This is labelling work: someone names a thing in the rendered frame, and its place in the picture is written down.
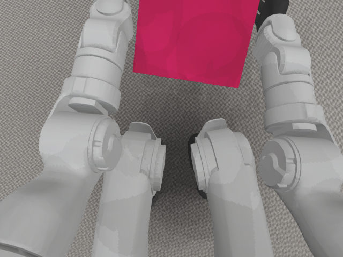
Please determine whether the left robot forearm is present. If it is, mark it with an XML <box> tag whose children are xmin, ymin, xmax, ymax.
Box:
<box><xmin>39</xmin><ymin>0</ymin><xmax>134</xmax><ymax>152</ymax></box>

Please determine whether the right robot thigh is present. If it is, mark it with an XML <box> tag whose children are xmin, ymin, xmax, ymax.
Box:
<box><xmin>190</xmin><ymin>128</ymin><xmax>274</xmax><ymax>257</ymax></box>

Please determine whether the left robot upper arm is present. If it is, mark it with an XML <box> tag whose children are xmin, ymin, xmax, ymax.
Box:
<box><xmin>0</xmin><ymin>111</ymin><xmax>122</xmax><ymax>257</ymax></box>

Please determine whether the carton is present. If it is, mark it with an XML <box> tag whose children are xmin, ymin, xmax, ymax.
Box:
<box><xmin>133</xmin><ymin>0</ymin><xmax>260</xmax><ymax>88</ymax></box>

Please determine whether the left robot thigh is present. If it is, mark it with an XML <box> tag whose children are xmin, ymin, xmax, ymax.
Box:
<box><xmin>91</xmin><ymin>131</ymin><xmax>166</xmax><ymax>257</ymax></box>

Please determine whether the robot right hand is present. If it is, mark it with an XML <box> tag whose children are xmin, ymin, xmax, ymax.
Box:
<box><xmin>255</xmin><ymin>0</ymin><xmax>289</xmax><ymax>32</ymax></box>

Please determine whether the robot thigh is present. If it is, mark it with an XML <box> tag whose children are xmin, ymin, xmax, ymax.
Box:
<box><xmin>91</xmin><ymin>131</ymin><xmax>166</xmax><ymax>257</ymax></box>
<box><xmin>190</xmin><ymin>128</ymin><xmax>274</xmax><ymax>257</ymax></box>

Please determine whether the right robot forearm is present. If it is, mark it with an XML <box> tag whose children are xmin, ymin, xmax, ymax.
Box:
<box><xmin>252</xmin><ymin>14</ymin><xmax>340</xmax><ymax>150</ymax></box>

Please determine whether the right robot upper arm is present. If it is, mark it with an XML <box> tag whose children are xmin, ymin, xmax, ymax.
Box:
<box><xmin>258</xmin><ymin>135</ymin><xmax>343</xmax><ymax>257</ymax></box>

